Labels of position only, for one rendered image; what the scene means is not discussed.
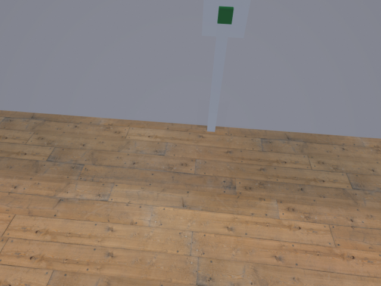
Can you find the panel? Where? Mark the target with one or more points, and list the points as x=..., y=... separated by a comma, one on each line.
x=210, y=27

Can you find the button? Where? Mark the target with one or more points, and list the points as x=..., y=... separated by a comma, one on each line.
x=225, y=15

